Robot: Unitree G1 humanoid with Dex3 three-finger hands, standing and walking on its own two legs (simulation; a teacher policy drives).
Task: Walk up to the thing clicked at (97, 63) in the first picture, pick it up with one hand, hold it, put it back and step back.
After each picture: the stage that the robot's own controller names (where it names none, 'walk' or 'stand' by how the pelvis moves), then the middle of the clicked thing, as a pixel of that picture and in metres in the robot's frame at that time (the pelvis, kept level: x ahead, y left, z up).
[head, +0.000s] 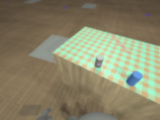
stand; (98, 61) +0.56 -0.05 -0.04
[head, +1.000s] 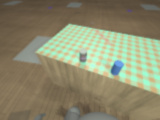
stand; (83, 55) +0.57 +0.12 +0.00
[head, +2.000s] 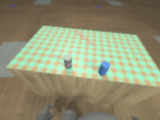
stand; (68, 61) +0.47 +0.21 -0.02
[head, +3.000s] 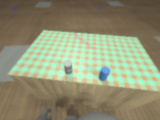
stand; (68, 67) +0.44 +0.21 -0.05
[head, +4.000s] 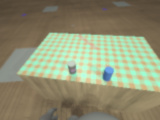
stand; (72, 67) +0.46 +0.18 -0.04
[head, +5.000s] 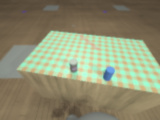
stand; (73, 65) +0.47 +0.18 -0.04
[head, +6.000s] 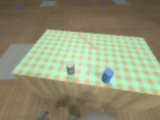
stand; (70, 68) +0.43 +0.19 -0.05
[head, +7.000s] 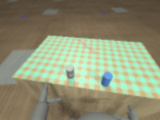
rise first; (70, 72) +0.42 +0.20 -0.04
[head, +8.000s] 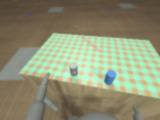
go down; (73, 69) +0.44 +0.19 -0.04
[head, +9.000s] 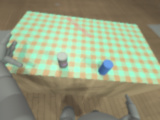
go down; (62, 60) +0.44 +0.18 +0.00
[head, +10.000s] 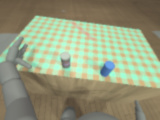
approach; (65, 60) +0.44 +0.19 +0.02
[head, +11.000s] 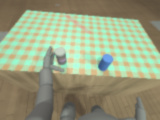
close; (61, 56) +0.45 +0.21 +0.04
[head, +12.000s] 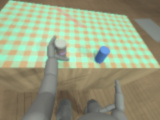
close in; (61, 49) +0.49 +0.15 +0.06
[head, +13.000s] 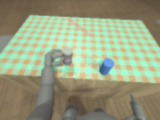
lift; (67, 56) +0.46 +0.17 +0.03
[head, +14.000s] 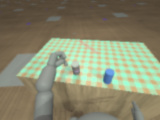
lift; (75, 68) +0.47 +0.16 +0.00
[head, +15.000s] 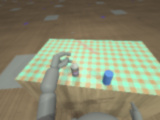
hold; (75, 70) +0.45 +0.17 -0.02
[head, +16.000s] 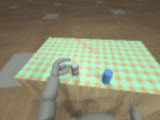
hold; (74, 69) +0.46 +0.16 -0.02
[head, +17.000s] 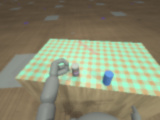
stand; (75, 70) +0.46 +0.16 -0.02
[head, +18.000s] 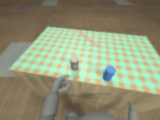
stand; (74, 63) +0.46 +0.18 +0.00
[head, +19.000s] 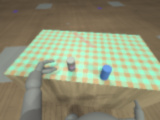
go down; (71, 64) +0.46 +0.16 +0.00
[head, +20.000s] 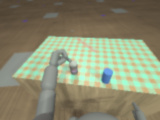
crouch; (73, 68) +0.46 +0.17 -0.01
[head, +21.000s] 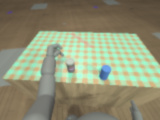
lower; (70, 65) +0.46 +0.17 -0.01
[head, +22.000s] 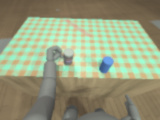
lower; (68, 57) +0.46 +0.15 +0.04
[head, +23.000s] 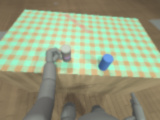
lower; (66, 53) +0.48 +0.16 +0.04
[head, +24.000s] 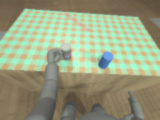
lower; (66, 52) +0.49 +0.16 +0.04
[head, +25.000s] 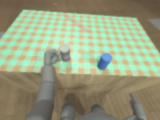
lower; (65, 53) +0.48 +0.16 +0.04
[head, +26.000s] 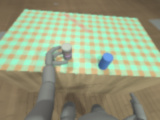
open; (67, 52) +0.49 +0.16 +0.04
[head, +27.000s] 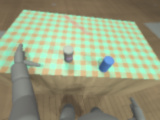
sink last; (68, 54) +0.48 +0.15 +0.03
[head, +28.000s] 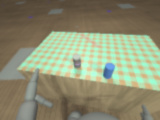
sink last; (77, 61) +0.50 +0.17 +0.01
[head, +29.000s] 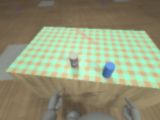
stand; (74, 60) +0.47 +0.16 +0.02
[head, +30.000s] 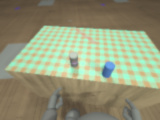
stand; (73, 59) +0.48 +0.17 +0.02
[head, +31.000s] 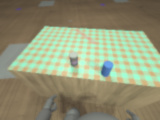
stand; (73, 59) +0.49 +0.17 +0.01
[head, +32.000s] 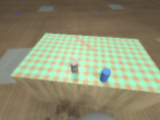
stand; (74, 66) +0.47 +0.17 -0.04
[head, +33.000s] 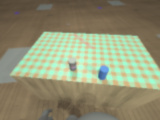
stand; (72, 64) +0.48 +0.18 -0.05
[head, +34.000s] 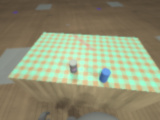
stand; (73, 66) +0.46 +0.17 -0.05
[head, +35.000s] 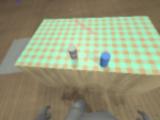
walk; (73, 52) +0.53 +0.20 -0.03
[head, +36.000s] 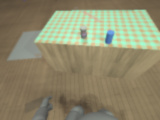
walk; (83, 32) +0.83 +0.14 -0.02
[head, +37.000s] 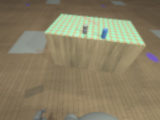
stand; (85, 29) +1.11 +0.15 -0.03
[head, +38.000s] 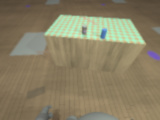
stand; (84, 29) +1.11 +0.15 -0.04
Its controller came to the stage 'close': yes
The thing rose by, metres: 0.01
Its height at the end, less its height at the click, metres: +0.00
